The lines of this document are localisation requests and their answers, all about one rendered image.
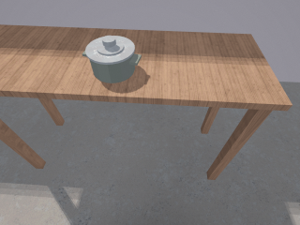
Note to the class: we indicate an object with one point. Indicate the knob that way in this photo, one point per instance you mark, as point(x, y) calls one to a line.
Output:
point(109, 41)

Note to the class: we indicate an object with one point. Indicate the pot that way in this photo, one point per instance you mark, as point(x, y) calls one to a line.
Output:
point(115, 73)

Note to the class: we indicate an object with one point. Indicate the lid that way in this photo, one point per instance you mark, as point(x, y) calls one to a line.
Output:
point(120, 52)

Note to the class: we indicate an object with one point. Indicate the table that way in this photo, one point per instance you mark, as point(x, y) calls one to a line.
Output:
point(199, 69)

